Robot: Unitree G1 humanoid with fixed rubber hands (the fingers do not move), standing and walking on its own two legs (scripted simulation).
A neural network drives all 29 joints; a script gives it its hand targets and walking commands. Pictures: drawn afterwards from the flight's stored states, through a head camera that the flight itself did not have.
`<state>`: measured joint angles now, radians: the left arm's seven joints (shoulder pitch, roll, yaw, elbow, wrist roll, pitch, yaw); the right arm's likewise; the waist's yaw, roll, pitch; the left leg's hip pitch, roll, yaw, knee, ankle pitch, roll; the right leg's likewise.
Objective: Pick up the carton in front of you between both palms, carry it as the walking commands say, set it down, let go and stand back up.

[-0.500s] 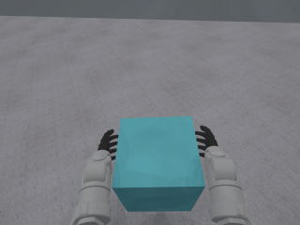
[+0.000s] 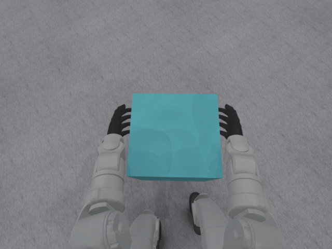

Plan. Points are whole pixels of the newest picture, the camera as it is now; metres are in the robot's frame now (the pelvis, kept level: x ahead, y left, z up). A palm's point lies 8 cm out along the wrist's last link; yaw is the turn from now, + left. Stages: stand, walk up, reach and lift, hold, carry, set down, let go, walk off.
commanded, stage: set down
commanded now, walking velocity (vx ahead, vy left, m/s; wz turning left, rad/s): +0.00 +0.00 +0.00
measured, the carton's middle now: (173, 144) +0.36 -0.01 -0.13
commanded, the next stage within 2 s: none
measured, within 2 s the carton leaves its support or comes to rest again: neither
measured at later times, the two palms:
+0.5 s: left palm (136, 132) +0.44 +0.11 -0.21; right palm (224, 138) +0.39 -0.18 -0.21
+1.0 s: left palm (145, 131) +0.49 +0.10 -0.36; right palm (215, 145) +0.41 -0.18 -0.37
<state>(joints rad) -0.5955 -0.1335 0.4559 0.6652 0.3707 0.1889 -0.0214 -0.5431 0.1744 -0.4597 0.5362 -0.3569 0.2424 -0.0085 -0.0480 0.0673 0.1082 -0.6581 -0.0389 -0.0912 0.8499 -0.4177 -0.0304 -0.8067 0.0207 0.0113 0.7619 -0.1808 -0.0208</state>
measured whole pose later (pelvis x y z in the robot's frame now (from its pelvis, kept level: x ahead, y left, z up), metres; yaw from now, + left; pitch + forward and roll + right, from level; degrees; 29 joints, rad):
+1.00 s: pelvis -0.05 +0.02 -0.25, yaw +3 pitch +48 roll +2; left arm -1.25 0.14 0.28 0.91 0.15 0.23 0.03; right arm -1.02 0.07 -0.57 0.53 -0.21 0.28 -0.10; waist -0.11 0.07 -0.05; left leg -2.01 -0.12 -0.02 1.83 -0.66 -0.01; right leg -2.17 0.01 0.07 1.67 -0.33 0.04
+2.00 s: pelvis -0.06 +0.04 -0.34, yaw +0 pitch +45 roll -4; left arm -1.57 0.31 0.02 1.18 0.13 0.22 0.05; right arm -1.42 -0.12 -0.68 0.99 -0.15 0.18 -0.05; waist -0.20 -0.03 0.23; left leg -2.25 -0.15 -0.05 2.17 -0.70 0.00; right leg -2.37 -0.01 0.03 1.92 -0.34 0.08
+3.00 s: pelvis -0.07 +0.02 -0.34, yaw +0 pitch +41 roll -4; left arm -1.64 0.51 -0.19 1.06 -0.11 0.18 0.02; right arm -1.40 -0.21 -0.40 0.96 0.20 0.06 -0.17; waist -0.20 -0.05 0.32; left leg -2.20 -0.08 -0.07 2.18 -0.70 -0.02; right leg -2.33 -0.02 -0.03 1.93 -0.32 0.02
